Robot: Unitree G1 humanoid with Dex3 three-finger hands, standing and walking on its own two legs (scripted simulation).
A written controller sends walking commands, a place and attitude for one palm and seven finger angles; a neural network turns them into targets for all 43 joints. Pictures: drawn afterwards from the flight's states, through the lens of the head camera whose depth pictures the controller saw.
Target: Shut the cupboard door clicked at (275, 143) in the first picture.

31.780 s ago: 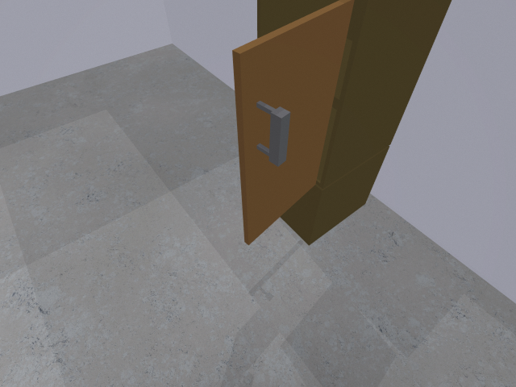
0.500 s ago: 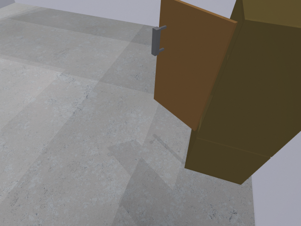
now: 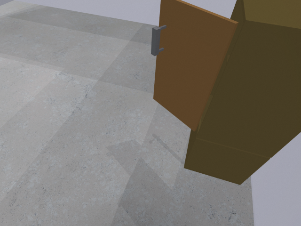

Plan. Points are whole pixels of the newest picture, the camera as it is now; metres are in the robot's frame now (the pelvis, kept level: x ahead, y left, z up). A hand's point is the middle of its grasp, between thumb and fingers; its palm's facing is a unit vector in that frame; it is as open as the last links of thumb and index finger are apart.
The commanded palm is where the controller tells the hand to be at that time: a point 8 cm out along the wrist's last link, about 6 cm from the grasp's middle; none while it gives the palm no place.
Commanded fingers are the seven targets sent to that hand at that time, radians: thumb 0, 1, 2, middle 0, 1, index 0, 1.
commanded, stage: walk to a spot facing it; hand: left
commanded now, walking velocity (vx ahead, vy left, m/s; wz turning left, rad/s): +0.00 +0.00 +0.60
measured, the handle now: (159, 40) +0.86 +0.01 +0.07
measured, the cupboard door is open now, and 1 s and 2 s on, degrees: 59 59 59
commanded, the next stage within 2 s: none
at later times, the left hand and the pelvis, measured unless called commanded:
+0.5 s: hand out of the picture +0.02 +0.24 -0.18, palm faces +0.20 -0.95 -0.24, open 7.4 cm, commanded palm none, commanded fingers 0.00 0.90 0.90 -0.20 -0.30 -0.20 -0.30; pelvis -0.01 +0.01 -0.01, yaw +12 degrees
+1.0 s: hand out of the picture -0.05 +0.17 -0.17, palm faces +0.50 -0.82 -0.27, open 7.4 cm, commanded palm none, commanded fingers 0.00 0.90 0.90 -0.20 -0.30 -0.20 -0.30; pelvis +0.00 -0.03 -0.01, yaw +32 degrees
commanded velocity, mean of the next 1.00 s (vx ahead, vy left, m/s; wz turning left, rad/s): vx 0.00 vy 0.00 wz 0.60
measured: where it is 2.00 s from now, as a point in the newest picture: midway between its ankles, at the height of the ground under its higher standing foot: outside the picture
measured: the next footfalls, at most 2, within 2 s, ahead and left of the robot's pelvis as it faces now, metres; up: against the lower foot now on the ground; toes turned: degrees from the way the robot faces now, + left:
right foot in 0.72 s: +0.05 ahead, -0.14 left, +0.00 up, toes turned +23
left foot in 1.08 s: -0.04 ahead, +0.11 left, +0.00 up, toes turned +40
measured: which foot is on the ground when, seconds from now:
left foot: down 0.00-0.72, up 0.74-1.00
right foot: down 0.00-0.32, up 0.34-0.70, down 0.72-1.00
